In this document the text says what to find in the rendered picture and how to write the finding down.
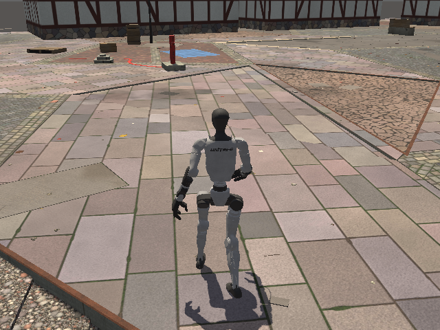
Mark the robot left foot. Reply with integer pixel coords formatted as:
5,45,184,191
196,253,206,269

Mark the robot left forearm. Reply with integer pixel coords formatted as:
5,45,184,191
175,166,193,201

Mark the left robot hand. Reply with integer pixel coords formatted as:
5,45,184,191
172,199,188,220

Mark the right robot upper arm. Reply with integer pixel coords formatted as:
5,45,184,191
234,137,252,173

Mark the left robot upper arm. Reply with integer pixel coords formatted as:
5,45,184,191
187,138,207,177

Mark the robot right forearm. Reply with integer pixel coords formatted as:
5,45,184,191
240,164,252,177

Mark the right robot hand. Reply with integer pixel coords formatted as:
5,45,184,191
231,168,247,182

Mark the left robot thigh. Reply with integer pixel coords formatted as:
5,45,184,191
197,191,210,232

